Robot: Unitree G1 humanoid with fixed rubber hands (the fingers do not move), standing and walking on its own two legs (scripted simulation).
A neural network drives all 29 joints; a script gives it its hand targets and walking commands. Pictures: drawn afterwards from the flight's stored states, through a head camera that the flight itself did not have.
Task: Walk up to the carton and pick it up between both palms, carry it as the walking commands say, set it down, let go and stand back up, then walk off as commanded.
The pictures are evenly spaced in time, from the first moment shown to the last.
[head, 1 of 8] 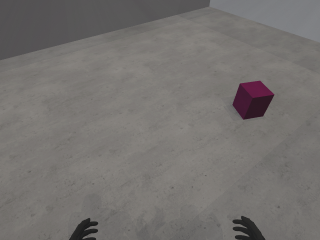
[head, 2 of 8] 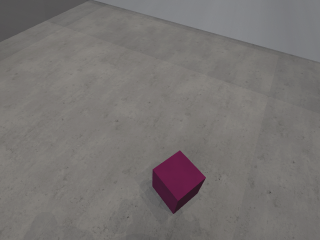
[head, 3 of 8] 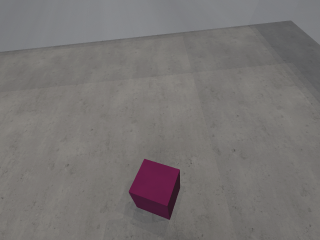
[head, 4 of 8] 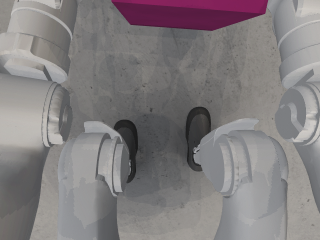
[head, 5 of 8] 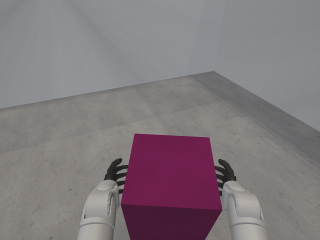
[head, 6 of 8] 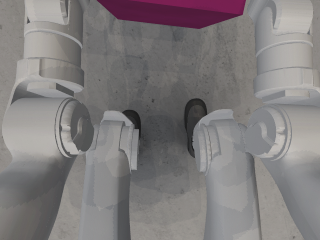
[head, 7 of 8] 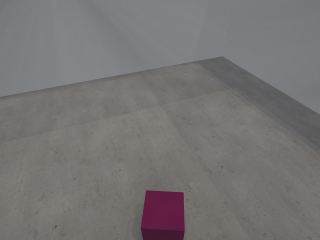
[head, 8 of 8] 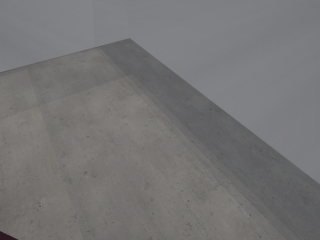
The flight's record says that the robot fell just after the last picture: no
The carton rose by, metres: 0.68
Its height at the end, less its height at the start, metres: +0.00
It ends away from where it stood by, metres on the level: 0.05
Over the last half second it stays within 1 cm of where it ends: yes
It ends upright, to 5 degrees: yes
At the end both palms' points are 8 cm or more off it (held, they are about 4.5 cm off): yes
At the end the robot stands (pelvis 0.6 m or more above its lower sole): yes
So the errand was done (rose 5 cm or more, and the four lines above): yes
